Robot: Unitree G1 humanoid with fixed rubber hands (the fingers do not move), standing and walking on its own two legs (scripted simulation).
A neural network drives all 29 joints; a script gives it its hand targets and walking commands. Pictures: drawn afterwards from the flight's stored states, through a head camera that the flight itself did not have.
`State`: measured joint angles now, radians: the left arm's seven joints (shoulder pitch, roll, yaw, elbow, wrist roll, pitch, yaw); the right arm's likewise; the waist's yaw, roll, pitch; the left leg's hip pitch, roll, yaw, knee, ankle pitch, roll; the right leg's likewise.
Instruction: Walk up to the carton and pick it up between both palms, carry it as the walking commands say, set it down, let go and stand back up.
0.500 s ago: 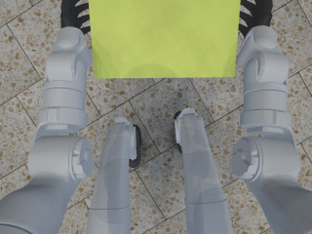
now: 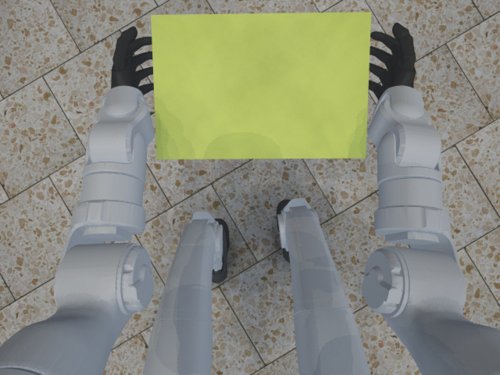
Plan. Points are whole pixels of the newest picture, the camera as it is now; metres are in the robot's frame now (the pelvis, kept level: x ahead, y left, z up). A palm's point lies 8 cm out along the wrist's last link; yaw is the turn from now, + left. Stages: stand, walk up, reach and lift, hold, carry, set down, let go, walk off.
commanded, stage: reach and lift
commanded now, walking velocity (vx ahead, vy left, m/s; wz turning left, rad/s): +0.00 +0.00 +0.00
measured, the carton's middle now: (259, 100) +0.48 -0.04 -0.15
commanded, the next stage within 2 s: none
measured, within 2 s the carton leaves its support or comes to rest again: neither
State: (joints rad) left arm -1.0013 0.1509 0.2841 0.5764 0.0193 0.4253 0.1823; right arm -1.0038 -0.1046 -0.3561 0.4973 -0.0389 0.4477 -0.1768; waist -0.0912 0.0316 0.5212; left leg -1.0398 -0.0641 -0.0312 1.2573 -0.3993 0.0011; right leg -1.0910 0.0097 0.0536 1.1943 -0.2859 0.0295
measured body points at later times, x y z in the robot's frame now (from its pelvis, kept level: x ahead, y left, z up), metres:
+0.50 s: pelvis +0.02 +0.01 +0.06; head +0.24 -0.02 +0.44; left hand +0.48 +0.15 +0.00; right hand +0.45 -0.22 +0.00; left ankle +0.12 +0.11 -0.61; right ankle +0.16 -0.13 -0.61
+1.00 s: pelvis +0.13 -0.01 +0.13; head +0.14 -0.01 +0.58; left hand +0.47 +0.15 +0.12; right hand +0.43 -0.22 +0.12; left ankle +0.12 +0.11 -0.61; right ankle +0.16 -0.13 -0.61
